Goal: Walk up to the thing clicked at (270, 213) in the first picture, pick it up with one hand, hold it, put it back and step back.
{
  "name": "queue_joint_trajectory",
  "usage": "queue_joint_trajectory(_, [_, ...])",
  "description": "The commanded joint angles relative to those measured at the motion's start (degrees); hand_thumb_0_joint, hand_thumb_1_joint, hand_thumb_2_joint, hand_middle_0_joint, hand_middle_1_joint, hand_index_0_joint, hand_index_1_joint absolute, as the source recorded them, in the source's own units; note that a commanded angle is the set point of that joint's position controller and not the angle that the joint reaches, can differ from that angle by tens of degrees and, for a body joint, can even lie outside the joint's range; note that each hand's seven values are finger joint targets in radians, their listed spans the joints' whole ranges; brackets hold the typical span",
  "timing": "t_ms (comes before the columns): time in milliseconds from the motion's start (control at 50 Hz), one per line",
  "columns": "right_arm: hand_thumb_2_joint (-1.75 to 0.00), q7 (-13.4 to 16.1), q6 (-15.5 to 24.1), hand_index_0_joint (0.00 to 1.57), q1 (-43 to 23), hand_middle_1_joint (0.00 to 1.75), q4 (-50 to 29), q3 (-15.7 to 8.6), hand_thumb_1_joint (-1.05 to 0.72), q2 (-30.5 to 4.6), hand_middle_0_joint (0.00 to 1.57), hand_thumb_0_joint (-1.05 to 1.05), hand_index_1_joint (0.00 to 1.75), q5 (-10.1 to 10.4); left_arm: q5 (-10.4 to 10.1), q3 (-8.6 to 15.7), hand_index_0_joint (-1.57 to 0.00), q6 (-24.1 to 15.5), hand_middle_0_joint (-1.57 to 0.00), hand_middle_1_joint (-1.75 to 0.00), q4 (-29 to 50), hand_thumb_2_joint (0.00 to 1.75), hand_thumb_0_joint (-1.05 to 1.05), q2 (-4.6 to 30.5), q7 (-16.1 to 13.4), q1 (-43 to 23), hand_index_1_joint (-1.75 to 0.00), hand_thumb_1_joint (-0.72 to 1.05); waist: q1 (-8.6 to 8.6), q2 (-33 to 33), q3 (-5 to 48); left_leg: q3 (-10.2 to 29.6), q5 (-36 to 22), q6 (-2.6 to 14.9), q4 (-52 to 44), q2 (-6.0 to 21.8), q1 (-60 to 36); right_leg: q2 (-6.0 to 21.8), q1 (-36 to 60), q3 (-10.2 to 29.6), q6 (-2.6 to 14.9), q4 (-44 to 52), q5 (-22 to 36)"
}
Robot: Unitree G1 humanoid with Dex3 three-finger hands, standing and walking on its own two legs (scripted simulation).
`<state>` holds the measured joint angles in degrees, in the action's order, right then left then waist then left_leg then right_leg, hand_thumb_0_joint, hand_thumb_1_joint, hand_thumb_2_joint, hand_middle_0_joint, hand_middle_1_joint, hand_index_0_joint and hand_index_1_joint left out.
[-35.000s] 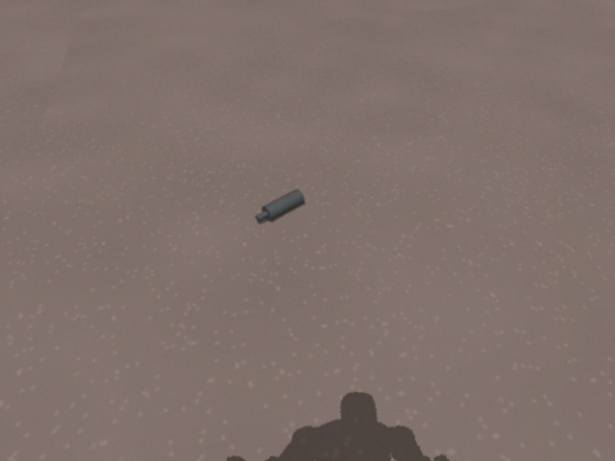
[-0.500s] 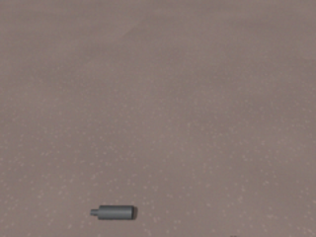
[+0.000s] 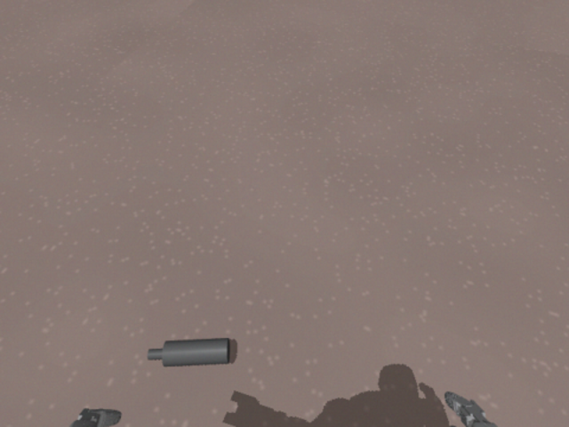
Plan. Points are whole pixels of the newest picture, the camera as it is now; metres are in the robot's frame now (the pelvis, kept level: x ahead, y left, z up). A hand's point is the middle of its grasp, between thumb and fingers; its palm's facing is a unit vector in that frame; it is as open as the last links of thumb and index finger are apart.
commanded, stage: rise first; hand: left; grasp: from above
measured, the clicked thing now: (189, 352) +0.44 +0.29 -0.69
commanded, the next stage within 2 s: none
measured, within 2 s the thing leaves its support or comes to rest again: neither
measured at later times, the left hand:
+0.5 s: hand out of the picture +0.14 +0.26 -0.18, palm faces -0.15 -0.87 -0.47, open 14.2 cm
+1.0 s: hand out of the picture +0.16 +0.29 -0.28, palm faces -0.36 -0.68 -0.64, open 14.2 cm
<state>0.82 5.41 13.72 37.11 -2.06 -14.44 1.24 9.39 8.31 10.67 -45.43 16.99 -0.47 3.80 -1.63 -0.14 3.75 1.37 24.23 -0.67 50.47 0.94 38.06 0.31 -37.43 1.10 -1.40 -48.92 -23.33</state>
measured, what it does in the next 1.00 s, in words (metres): lowers itself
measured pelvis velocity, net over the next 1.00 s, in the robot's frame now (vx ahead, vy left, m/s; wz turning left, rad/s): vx -0.05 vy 0.00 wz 0.00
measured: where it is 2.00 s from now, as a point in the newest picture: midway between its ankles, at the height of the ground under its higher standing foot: outside the picture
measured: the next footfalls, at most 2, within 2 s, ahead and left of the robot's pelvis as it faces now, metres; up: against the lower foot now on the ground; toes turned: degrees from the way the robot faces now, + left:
none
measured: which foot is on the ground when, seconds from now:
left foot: down 0.00-1.00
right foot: down 0.00-1.00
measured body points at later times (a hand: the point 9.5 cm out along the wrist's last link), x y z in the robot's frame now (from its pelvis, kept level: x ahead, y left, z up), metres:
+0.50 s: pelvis +0.00 +0.00 -0.05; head +0.10 +0.02 +0.39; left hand +0.14 +0.30 -0.15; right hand +0.17 -0.24 -0.14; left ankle +0.00 +0.12 -0.70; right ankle +0.01 -0.14 -0.70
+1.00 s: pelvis -0.05 +0.00 -0.15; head +0.10 +0.01 +0.28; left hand +0.17 +0.32 -0.24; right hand +0.15 -0.26 -0.24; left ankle +0.00 +0.12 -0.70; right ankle +0.01 -0.14 -0.70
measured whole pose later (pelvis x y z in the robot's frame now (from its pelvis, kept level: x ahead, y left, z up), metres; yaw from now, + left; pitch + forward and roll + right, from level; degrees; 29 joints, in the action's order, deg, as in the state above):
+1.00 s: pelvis -0.05 +0.00 -0.15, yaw +0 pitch +27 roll -2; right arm 0.4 13.9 6.9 33.5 -1.8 -15.9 0.2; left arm 27.0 7.5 2.3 -33.2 25.2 -1.9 2.9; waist -2.0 -0.4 9.5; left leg 3.8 36.2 -1.4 90.9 0.3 81.6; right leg 0.0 -80.4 -0.3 -1.3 -89.1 -35.7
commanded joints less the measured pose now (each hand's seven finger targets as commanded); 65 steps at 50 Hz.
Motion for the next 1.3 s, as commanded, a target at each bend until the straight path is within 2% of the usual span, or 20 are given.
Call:
queue_joint_trajectory(0, [-0.89,1.2,3.9,0.2,-0.5,0.3,-7.9,-3.3,-0.88,-8.2,0.2,0.0,0.3,-0.5,2.0,3.3,-0.05,-2.1,-0.06,-1.06,14.4,1.01,0.0,11.7,-1.7,0.9,-1.06,-0.56,0.57,-4.0,14.4,-1.2,-15.9,0.15,-2.3,-0.4,-5.4,-1.2,1.8,-2.6,2.35,0.3,11.7])
queue_joint_trajectory(40, [-0.9,1.4,4.1,0.2,-0.4,0.3,-8.7,-3.6,-0.89,-8.3,0.2,0.0,0.3,-0.6,2.5,3.9,-0.05,-1.4,-0.06,-1.06,17.5,1.02,0.0,12.3,-1.7,3.5,-1.06,-0.58,0.55,-4.4,15.8,-1.0,-17.3,0.18,-0.7,-0.2,-5.2,-1.2,1.0,-2.5,2.28,-0.9,12.4])
queue_joint_trajectory(160, [-0.9,1.8,4.6,0.2,-0.2,0.3,-10.2,-3.3,-0.92,-8.2,0.2,0.0,0.3,-0.8,2.5,2.2,-0.07,2.2,-0.07,-1.06,24.5,0.99,0.0,10.3,-1.5,9.2,-1.06,-0.58,-0.33,-3.8,18.4,0.0,-21.4,0.5,3.5,0.3,-3.2,-1.2,-1.2,-3.0,2.19,-4.2,15.0])
queue_joint_trajectory(240, [-0.9,1.8,5.1,0.2,-1.2,0.3,-11.6,-3.0,-0.92,-8.2,0.2,0.0,0.3,-0.9,2.9,2.3,-0.07,3.7,-0.07,-1.06,25.6,0.97,0.0,10.4,-1.4,11.1,-1.05,-0.56,-0.41,-3.5,16.3,0.9,-19.6,0.38,5.0,0.8,0.5,-1.3,-4.8,-3.7,2.36,-6.7,12.1])
queue_joint_trajectory(340, [-0.9,1.8,5.7,0.2,-1.0,0.3,-13.2,-2.9,-0.92,-7.7,0.2,0.0,0.3,-1.0,3.7,2.9,-0.08,4.5,-0.07,-1.05,29.2,0.96,0.0,10.7,-1.5,13.8,-1.05,-0.56,-0.14,-3.9,18.5,0.2,-19.3,0.51,8.1,0.1,3.3,-1.3,-5.8,-3.4,2.4,-9.0,13.5])
queue_joint_trajectory(420, [-0.9,2.0,6.0,0.2,-1.4,0.3,-14.1,-2.8,-0.91,-7.1,0.2,0.0,0.3,-0.9,4.8,3.2,-0.08,4.6,-0.07,-1.07,31.4,0.95,0.0,11.4,-1.8,14.5,-1.05,-0.55,0.0,-3.1,18.6,-0.1,-13.7,0.96,9.6,-0.4,6.4,-1.3,-7.1,-3.2,2.32,-9.4,10.5])
queue_joint_trajectory(600, [-0.91,1.7,7.1,0.2,-2.1,0.3,-14.6,-3.0,-0.93,-7.3,0.2,0.0,0.3,-0.7,6.2,2.7,-0.08,3.2,-0.08,-1.05,32.9,0.96,0.0,11.1,-1.6,17.0,-1.05,-0.58,0.1,-4.4,19.9,0.3,-10.1,0.89,13.3,-0.5,11.0,-1.5,-13.0,-3.4,2.68,-14.1,6.7])
queue_joint_trajectory(660, [-0.91,1.4,7.6,0.2,-2.8,0.3,-14.8,-3.0,-0.94,-7.5,0.2,0.0,0.3,-0.6,6.6,3.4,-0.09,2.1,-0.09,-1.05,34.1,0.96,0.0,12.1,-1.6,17.2,-1.04,-0.59,0.84,-4.5,19.7,0.7,-6.9,1.04,14.4,-0.6,13.3,-1.5,-15.4,-3.4,2.72,-15.7,3.9])
queue_joint_trajectory(700, [-0.91,1.2,8.0,0.2,-3.5,0.3,-14.9,-3.1,-0.93,-7.8,0.2,0.0,0.3,-0.6,6.9,3.4,-0.09,1.3,-0.09,-1.04,34.2,0.97,0.0,12.3,-1.7,16.4,-1.04,-0.59,0.64,-4.5,18.8,1.4,-2.2,1.1,14.3,-0.5,15.1,-1.6,-17.9,-3.4,2.66,-16.5,0.2])
queue_joint_trajectory(740, [-0.91,1.3,8.4,0.2,-3.9,0.3,-14.6,-3.0,-0.95,-7.9,0.2,0.0,0.3,-0.4,7.8,3.3,-0.09,0.2,-0.09,-1.04,34.3,0.98,0.0,13.7,-1.8,11.4,-1.04,-0.61,-0.74,-4.3,18.1,1.3,1.8,1.45,15.6,-0.6,17.4,-1.5,-20.1,-2.9,2.58,-16.8,-2.5])
queue_joint_trajectory(800, [-0.91,1.2,9.3,0.2,-4.7,0.3,-12.5,-2.9,-0.96,-8.4,0.2,0.0,0.3,-0.5,10.9,3.8,-0.09,-2.7,-0.1,-1.02,28.1,0.98,0.0,16.2,-2.0,5.5,-1.03,-0.61,-1.18,-4.3,16.5,1.4,4.4,1.43,19.5,-0.7,22.4,-1.3,-26.0,-2.6,2.62,-20.9,-5.1])
queue_joint_trajectory(840, [-0.91,1.1,9.9,0.2,-4.9,0.3,-11.1,-3.1,-0.94,-8.9,0.2,0.0,0.3,-0.6,13.7,3.4,-0.09,-5.7,-0.09,-1.03,25.3,0.98,0.0,17.5,-2.3,0.1,-1.03,-0.59,-1.79,-3.7,18.1,1.1,5.6,1.52,22.6,-0.9,25.2,-1.2,-29.2,-2.2,2.67,-23.7,-6.1])
queue_joint_trajectory(860, [-0.91,1.0,10.1,0.2,-4.9,0.3,-10.3,-3.3,-0.95,-9.1,0.2,0.0,0.3,-0.8,15.0,4.4,-0.09,-6.9,-0.09,-1.03,22.7,0.96,0.0,18.8,-2.6,-0.9,-1.03,-0.58,-1.04,-4.4,18.6,0.4,6.4,1.6,24.5,-1.1,26.9,-1.1,-30.6,-1.9,2.61,-25.1,-6.7])
queue_joint_trajectory(900, [-0.91,0.7,10.7,0.2,-5.3,0.3,-9.3,-3.3,-0.95,-9.4,0.2,0.0,0.3,-0.9,17.2,3.1,-0.1,-9.7,-0.11,-1.03,20.7,0.96,0.0,18.3,-2.9,-4.0,-1.03,-0.58,-1.51,-4.2,21.0,0.1,7.2,1.68,27.5,-1.4,29.9,-1.1,-33.1,-1.7,2.62,-27.9,-7.2])
queue_joint_trajectory(940, [-0.91,0.3,11.1,0.2,-5.5,0.3,-8.1,-3.5,-0.94,-9.9,0.2,0.0,0.3,-1.1,20.0,2.5,-0.12,-12.3,-0.12,-1.03,18.1,0.95,0.0,19.1,-3.2,-6.9,-1.03,-0.55,-1.22,-4.2,23.7,0.1,6.9,1.55,30.5,-1.4,32.4,-1.3,-36.4,-1.8,2.69,-31.2,-6.9])
queue_joint_trajectory(1040, [-0.91,-0.8,10.4,0.2,-5.0,0.3,-5.5,-4.1,-0.95,-11.5,0.2,0.0,0.3,-1.0,26.9,5.3,-0.13,-18.0,-0.13,-1.02,12.1,0.97,0.0,25.8,-4.9,-14.2,-1.03,-0.56,0.38,-5.9,31.4,0.3,1.8,1.13,39.0,-1.7,38.1,-1.4,-43.4,-2.2,2.95,-40.6,-2.9])
queue_joint_trajectory(1080, [-0.91,-1.1,9.6,0.2,-4.6,0.3,-4.8,-4.2,-0.93,-11.9,0.2,0.0,0.3,-1.0,29.5,6.2,-0.1,-19.3,-0.1,-1.04,10.1,1.0,0.0,27.9,-5.9,-18.1,-1.04,-0.56,1.02,-6.4,33.0,0.2,2.1,0.99,41.3,-1.7,40.7,-1.5,-45.9,-2.6,3.02,-43.1,-3.4])
queue_joint_trajectory(1140, [-0.9,-1.7,8.3,0.2,-3.4,0.3,-3.2,-4.8,-0.89,-12.5,0.2,0.0,0.3,-1.1,32.7,6.2,-0.06,-20.4,-0.07,-1.07,6.5,1.03,0.0,28.9,-6.9,-23.6,-1.07,-0.57,0.66,-6.1,37.0,0.4,-0.9,1.0,45.3,-1.5,41.6,-1.5,-48.7,-3.5,2.99,-46.8,-1.3])
queue_joint_trajectory(1200, [-0.9,-2.4,7.0,0.2,-1.6,0.3,-1.5,-5.0,-0.89,-12.7,0.2,0.0,0.3,-1.6,36.1,7.2,-0.06,-22.0,-0.06,-1.07,3.4,1.04,0.0,33.0,-7.6,-30.8,-1.07,-0.57,0.74,-4.0,41.3,-0.5,-2.5,1.72,50.9,-1.7,46.0,-1.5,-48.5,-3.5,2.61,-49.6,0.7])
queue_joint_trajectory(1280, [-0.89,-3.0,5.4,0.2,0.0,0.3,0.1,-5.2,-0.87,-12.7,0.2,0.0,0.3,-2.6,39.9,7.0,-0.05,-24.4,-0.06,-1.05,0.2,1.05,0.0,36.3,-7.9,-39.2,-1.06,-0.55,-0.08,-2.5,43.0,-1.2,0.4,2.32,55.9,-1.6,51.4,-1.6,-49.5,-3.5,2.16,-52.0,-0.9])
